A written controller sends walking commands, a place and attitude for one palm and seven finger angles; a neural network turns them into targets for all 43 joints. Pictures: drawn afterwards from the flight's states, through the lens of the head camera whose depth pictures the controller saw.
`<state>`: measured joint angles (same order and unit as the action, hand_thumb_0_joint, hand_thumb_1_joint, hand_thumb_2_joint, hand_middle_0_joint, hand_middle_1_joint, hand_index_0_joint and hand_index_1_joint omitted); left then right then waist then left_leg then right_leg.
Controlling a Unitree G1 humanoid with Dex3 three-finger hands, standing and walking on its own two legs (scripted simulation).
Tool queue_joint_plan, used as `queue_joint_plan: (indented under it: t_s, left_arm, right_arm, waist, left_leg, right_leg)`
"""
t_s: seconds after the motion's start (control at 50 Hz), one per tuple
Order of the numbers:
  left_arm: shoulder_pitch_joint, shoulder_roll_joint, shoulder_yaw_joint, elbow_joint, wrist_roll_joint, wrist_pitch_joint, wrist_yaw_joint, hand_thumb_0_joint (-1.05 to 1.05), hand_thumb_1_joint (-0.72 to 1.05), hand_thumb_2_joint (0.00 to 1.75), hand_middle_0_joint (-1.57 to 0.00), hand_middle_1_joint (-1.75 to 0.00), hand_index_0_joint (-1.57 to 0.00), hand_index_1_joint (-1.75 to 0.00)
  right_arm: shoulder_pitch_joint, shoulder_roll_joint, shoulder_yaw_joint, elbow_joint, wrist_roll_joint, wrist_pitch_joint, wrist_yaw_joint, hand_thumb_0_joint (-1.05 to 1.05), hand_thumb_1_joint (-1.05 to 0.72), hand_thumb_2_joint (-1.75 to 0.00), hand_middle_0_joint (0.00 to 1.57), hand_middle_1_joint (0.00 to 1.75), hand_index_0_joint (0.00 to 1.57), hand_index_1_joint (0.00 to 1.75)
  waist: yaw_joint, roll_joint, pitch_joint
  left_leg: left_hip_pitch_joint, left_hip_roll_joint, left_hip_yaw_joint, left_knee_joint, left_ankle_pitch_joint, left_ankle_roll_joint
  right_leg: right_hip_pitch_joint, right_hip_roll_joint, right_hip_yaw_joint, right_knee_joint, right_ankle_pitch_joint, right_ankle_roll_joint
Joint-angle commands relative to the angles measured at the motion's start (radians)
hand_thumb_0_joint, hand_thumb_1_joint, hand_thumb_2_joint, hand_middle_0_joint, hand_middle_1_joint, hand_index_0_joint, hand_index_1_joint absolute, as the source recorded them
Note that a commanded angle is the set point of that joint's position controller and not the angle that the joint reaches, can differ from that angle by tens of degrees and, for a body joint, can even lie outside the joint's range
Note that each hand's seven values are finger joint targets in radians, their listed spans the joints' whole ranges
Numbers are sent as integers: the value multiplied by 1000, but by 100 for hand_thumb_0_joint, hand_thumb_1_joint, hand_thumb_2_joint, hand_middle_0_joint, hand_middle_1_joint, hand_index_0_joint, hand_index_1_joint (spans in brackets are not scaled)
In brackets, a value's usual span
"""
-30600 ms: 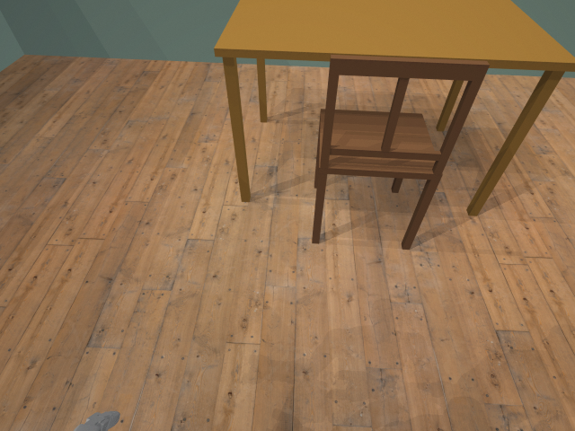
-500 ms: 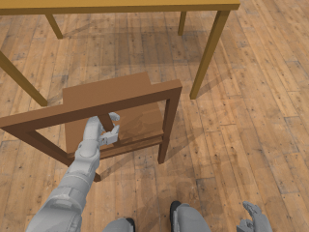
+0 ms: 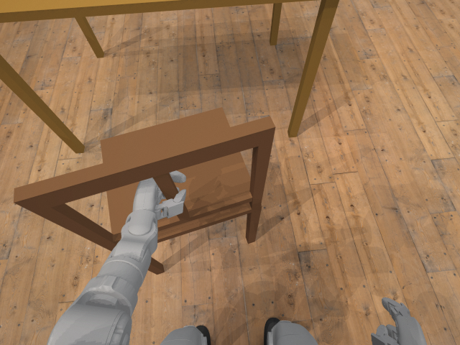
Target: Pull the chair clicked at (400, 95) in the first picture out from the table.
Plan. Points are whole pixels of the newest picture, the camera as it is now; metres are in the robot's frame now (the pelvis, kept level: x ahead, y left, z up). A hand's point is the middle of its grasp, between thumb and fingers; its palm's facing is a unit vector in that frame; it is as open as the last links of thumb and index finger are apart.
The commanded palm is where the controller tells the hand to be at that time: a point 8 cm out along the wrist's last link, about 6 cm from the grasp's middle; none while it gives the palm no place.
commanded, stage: step backward, pulling the chair out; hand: left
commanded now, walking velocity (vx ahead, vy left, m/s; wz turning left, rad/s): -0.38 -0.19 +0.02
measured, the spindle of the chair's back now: (173, 197) +0.40 +0.12 -0.11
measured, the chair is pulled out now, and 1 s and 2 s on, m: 0.35 0.57 0.60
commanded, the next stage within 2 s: stop walking, hand still on the chair in 0.58 s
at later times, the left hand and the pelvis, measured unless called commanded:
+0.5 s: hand (180, 260) +0.25 +0.09 -0.07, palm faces +0.03 -0.97 -0.23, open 5.8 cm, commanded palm +0.25 +0.15 -0.06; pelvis -0.10 -0.04 +0.01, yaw -3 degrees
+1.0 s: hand (174, 329) +0.15 +0.09 -0.06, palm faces -0.07 -0.98 -0.18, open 5.7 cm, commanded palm +0.14 +0.14 -0.05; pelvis -0.17 -0.01 +0.00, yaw +1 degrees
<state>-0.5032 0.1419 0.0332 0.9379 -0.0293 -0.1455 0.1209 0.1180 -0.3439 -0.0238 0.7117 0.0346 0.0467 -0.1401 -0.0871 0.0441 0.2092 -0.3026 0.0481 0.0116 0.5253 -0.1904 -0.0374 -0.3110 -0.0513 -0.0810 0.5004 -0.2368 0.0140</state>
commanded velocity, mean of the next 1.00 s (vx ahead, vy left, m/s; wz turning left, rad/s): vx -0.14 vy -0.03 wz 0.05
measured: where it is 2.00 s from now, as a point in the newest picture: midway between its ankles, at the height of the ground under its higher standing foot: outside the picture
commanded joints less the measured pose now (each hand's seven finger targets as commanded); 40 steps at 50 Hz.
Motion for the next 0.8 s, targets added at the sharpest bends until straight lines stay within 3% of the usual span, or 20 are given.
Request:
queue_joint_plan:
  t_s: [0.0,0.06,0.1,0.18,0.24,0.3,0.32,0.34,0.36,0.38,0.42,0.48,0.56,0.64,0.66,0.68,0.7,0.72,0.76,0.78]
  left_arm:
    - [-187,105,-73,-224,7,-45,-24,0,90,90,-50,-145,-50,-145]
    - [-182,82,-68,-316,38,-52,-37,0,90,90,-50,-145,-50,-145]
    - [-128,91,-40,-335,39,-55,-33,0,90,90,-50,-145,-50,-145]
    - [-163,119,-32,-331,36,-70,-26,0,90,90,-50,-145,-50,-145]
    - [-179,143,-12,-295,42,-92,-25,0,90,90,-50,-145,-50,-145]
    - [-142,185,27,-237,43,-119,-29,0,90,90,-50,-145,-50,-145]
    - [-152,213,39,-238,46,-132,-32,0,90,90,-50,-145,-50,-145]
    - [-165,259,58,-229,45,-139,-32,0,90,90,-50,-145,-50,-145]
    - [-153,278,79,-179,42,-118,-27,0,90,90,-50,-145,-50,-145]
    - [-142,305,107,-142,28,-85,-21,0,90,90,-50,-145,-50,-145]
    - [-176,246,86,-137,34,-78,-21,0,90,90,-50,-145,-50,-145]
    - [-184,267,98,-85,31,-75,-3,0,90,90,-50,-145,-50,-145]
    - [-210,190,37,-60,8,-40,0,0,90,90,-50,-145,-50,-145]
    - [-209,136,-30,-83,-5,-4,0,0,90,90,-50,-145,-50,-145]
    - [-217,117,-55,-105,-9,1,-1,0,90,90,-50,-145,-50,-145]
    - [-300,151,-46,-328,-18,-15,-2,0,90,90,-50,-145,-50,-145]
    - [-300,98,-68,-356,-18,-13,-9,0,90,90,-50,-145,-50,-145]
    - [-289,39,-103,-333,-17,-9,-22,0,90,90,-50,-145,-50,-145]
    - [-268,-23,-140,-316,-4,2,-39,0,90,90,-50,-145,-50,-145]
    - [-262,-5,-128,-331,0,5,-42,0,90,90,-50,-145,-50,-145]
  right_arm:
    - [87,-75,-31,-133,2,7,11,0,-90,-90,20,30,20,30]
    - [49,-31,-20,-147,-50,-3,51,0,-90,-90,20,30,20,30]
    - [62,-20,-28,-144,-50,-11,72,0,-90,-90,20,30,20,30]
    - [98,-38,-33,-134,-32,-46,77,0,-90,-90,20,30,20,30]
    - [95,-30,-26,-112,-37,-60,80,0,-90,-90,20,30,20,30]
    - [91,-20,-19,-95,-29,-63,78,0,-90,-90,20,30,20,30]
    - [83,-8,-17,-94,-19,-63,71,0,-90,-90,20,30,20,30]
    - [64,20,-8,-108,-10,-67,54,0,-90,-90,20,30,20,30]
    - [36,4,-9,-118,-9,-65,35,0,-90,-90,20,30,20,30]
    - [67,-29,-29,-94,-2,-62,28,0,-90,-90,20,30,20,30]
    - [20,4,4,-95,-10,-74,32,0,-90,-90,20,30,20,30]
    - [23,2,17,-77,-2,-71,30,0,-90,-90,20,30,20,30]
    - [80,-24,-2,-86,9,-62,16,0,-90,-90,20,30,20,30]
    - [108,-48,-12,-87,11,-32,-3,0,-90,-90,20,30,20,30]
    - [108,-54,-16,-91,11,-21,-8,0,-90,-90,20,30,20,30]
    - [86,-65,-30,-138,5,-14,-8,0,-90,-90,20,30,20,30]
    - [85,-71,-34,-153,-2,-11,-2,0,-90,-90,20,30,20,30]
    - [118,-61,-32,-153,1,-6,18,0,-90,-90,20,30,20,30]
    - [83,-26,-9,-164,-19,-20,38,0,-90,-90,20,30,20,30]
    - [89,-18,-13,-158,-18,-25,45,0,-90,-90,20,30,20,30]
  waist:
    - [42,-61,-565]
    - [52,308,-531]
    - [70,294,-551]
    - [50,201,-519]
    - [46,253,-527]
    - [68,198,-545]
    - [74,67,-562]
    - [61,-165,-565]
    - [74,-260,-552]
    - [69,-359,-590]
    - [65,-198,-551]
    - [70,-126,-495]
    - [81,-209,-508]
    - [62,-160,-530]
    - [54,-123,-541]
    - [67,-28,-540]
    - [74,92,-561]
    - [68,121,-569]
    - [50,227,-511]
    - [55,195,-502]
  left_leg:
    - [281,188,-86,-80,768,69]
    - [378,305,-184,-107,1136,149]
    - [415,324,-164,-64,1117,177]
    - [474,292,-125,-30,1024,161]
    - [471,285,-139,-9,966,155]
    - [394,247,-125,103,808,115]
    - [293,167,-66,199,581,70]
    - [40,57,26,300,-22,6]
    - [-100,-40,-10,443,-346,-13]
    - [-114,-50,-88,525,-372,-8]
    - [-166,-25,-104,507,-321,-24]
    - [-146,-36,-55,387,-316,-17]
    - [-83,-23,-26,209,-296,-20]
    - [73,19,4,-104,-6,-23]
    - [137,51,16,-202,154,-18]
    - [248,124,-26,-212,402,16]
    - [323,205,-96,-156,612,73]
    - [367,239,-114,-113,699,114]
    - [415,247,-147,-117,821,136]
    - [418,253,-149,-116,771,149]
  right_leg:
    - [229,-84,68,71,537,-17]
    - [-34,-5,65,314,-230,-24]
    - [-77,5,80,393,-255,-31]
    - [-84,23,43,238,-169,-28]
    - [-53,14,54,111,-138,-29]
    - [103,-14,59,-159,103,-31]
    - [224,-65,85,-230,433,-35]
    - [393,-217,193,-140,911,-93]
    - [406,-324,255,-70,1215,-148]
    - [429,-335,203,-15,1253,-135]
    - [447,-330,173,5,1103,-153]
    - [458,-326,153,6,1088,-140]
    - [472,-364,186,4,1116,-160]
    - [409,-322,151,50,917,-133]
    - [384,-284,122,89,829,-103]
    - [315,-203,83,109,652,-55]
    - [212,-126,47,142,428,-24]
    - [134,-65,37,162,120,-15]
    - [4,-20,17,200,-153,-20]
    - [3,-15,21,200,-200,-22]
